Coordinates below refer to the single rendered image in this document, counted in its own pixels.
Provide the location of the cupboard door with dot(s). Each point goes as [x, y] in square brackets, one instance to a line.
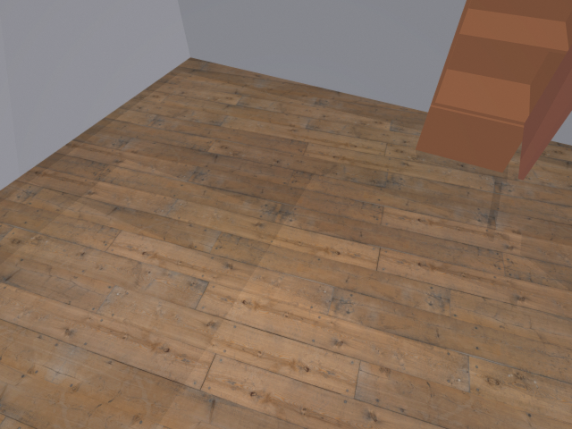
[549, 113]

